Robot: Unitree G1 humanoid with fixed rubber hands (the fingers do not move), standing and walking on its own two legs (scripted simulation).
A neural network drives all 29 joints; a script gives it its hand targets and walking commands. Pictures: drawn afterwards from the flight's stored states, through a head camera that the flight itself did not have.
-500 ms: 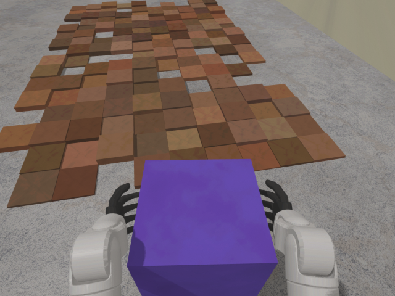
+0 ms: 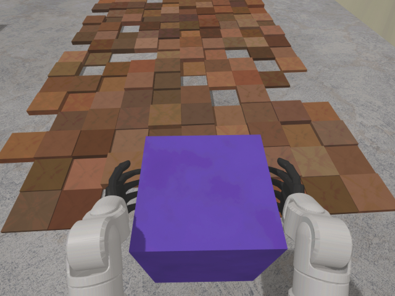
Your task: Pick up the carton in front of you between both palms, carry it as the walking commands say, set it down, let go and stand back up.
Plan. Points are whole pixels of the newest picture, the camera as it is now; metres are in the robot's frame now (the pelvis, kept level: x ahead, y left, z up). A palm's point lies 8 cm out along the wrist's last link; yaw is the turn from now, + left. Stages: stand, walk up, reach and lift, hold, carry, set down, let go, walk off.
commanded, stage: carry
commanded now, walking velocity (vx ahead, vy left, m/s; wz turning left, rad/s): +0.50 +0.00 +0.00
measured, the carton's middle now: (203, 214) +0.30 +0.00 +0.03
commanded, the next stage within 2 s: none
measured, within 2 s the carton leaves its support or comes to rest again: neither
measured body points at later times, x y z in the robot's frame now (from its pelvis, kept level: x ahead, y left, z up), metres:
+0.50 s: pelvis +0.31 +0.04 +0.00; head +0.39 +0.05 +0.44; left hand +0.73 +0.16 +0.12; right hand +0.70 -0.15 +0.12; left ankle +0.35 +0.10 -0.73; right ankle +0.24 -0.08 -0.63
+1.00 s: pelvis +0.66 +0.00 +0.03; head +0.80 +0.02 +0.45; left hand +1.05 +0.20 +0.13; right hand +1.09 -0.10 +0.14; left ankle +0.77 +0.10 -0.68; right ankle +0.55 -0.10 -0.70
